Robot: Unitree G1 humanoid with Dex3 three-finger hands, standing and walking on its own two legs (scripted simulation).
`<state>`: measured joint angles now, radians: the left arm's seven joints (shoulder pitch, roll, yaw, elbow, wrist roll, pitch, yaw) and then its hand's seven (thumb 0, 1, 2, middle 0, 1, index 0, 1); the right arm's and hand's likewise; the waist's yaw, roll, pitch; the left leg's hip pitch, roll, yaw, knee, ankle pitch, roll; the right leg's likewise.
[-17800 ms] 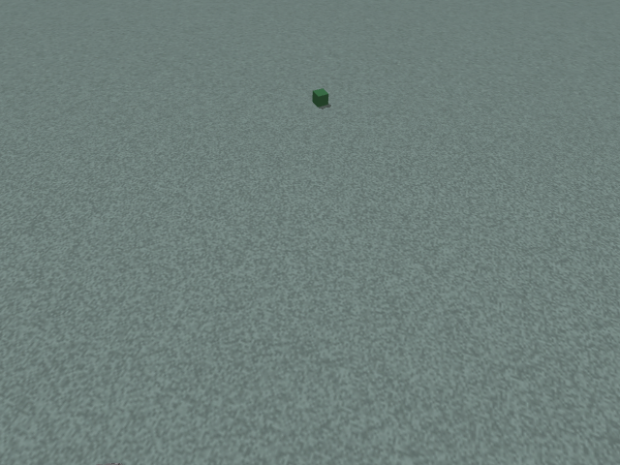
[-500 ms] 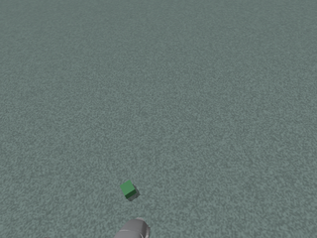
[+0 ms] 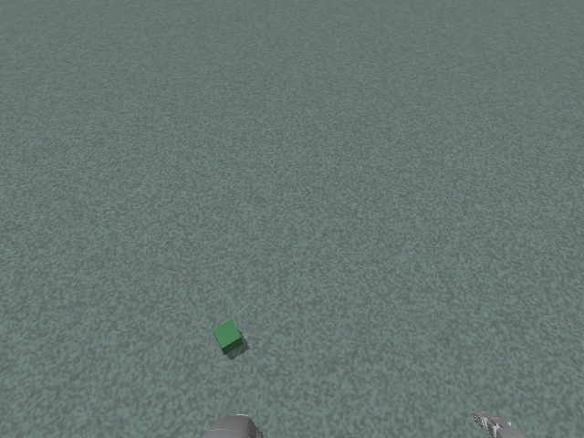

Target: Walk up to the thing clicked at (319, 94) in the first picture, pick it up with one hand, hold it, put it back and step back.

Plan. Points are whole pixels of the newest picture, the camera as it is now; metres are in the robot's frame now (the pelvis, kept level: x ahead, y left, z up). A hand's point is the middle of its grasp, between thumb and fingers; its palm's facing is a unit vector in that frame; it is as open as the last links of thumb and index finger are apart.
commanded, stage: walk up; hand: left
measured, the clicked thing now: (228, 337) +0.48 +0.23 -0.72
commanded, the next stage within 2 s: none
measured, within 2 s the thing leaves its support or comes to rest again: neither
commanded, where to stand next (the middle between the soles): +0.09 +0.00 m, yaw -1 degrees
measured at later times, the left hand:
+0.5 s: hand out of the picture +0.09 +0.26 -0.13, palm faces -0.01 -0.94 -0.33, open 7.4 cm
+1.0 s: hand (139, 380) +0.21 +0.26 -0.15, palm faces -0.03 -0.91 -0.41, open 7.4 cm
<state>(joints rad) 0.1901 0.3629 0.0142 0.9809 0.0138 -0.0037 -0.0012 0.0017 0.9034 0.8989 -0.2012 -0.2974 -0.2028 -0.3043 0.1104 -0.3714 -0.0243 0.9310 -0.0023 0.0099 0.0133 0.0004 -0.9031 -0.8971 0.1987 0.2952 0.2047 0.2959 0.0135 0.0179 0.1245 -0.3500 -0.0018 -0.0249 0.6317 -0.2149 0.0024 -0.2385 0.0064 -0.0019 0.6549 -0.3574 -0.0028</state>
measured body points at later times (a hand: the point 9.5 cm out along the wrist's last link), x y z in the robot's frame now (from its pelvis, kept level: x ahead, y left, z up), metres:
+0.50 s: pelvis +0.02 +0.00 +0.02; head +0.02 +0.01 +0.47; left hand +0.09 +0.31 -0.10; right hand +0.09 -0.31 -0.10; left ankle +0.07 +0.12 -0.71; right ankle +0.00 -0.12 -0.72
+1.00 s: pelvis +0.09 -0.01 -0.01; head +0.15 -0.03 +0.44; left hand +0.21 +0.30 -0.12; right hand +0.14 -0.33 -0.14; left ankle +0.07 +0.12 -0.71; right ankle +0.19 -0.14 -0.72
